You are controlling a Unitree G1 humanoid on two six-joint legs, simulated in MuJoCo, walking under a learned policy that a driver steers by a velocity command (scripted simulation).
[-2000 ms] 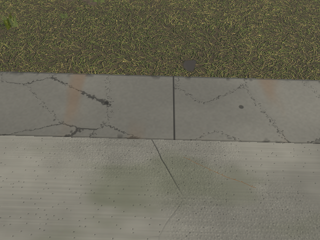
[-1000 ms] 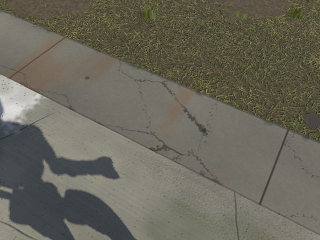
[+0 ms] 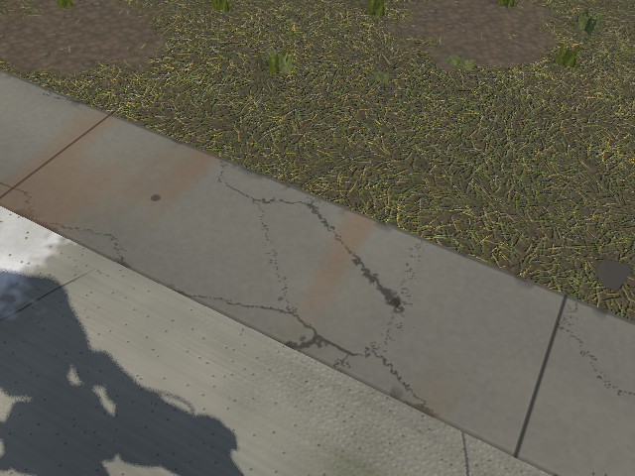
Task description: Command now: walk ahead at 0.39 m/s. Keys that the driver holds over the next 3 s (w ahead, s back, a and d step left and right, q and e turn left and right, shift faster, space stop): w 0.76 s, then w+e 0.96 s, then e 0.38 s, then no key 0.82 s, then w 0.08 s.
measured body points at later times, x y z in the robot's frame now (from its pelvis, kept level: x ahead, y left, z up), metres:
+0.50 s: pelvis +0.26 -0.06 -0.01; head +0.28 -0.07 +0.44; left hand +0.38 +0.19 -0.12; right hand +0.28 -0.33 -0.15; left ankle +0.15 +0.08 -0.64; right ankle +0.33 -0.15 -0.74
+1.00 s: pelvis +0.54 -0.01 -0.01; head +0.58 +0.00 +0.44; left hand +0.54 +0.26 -0.16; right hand +0.71 -0.27 -0.11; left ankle +0.64 +0.09 -0.74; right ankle +0.38 -0.14 -0.66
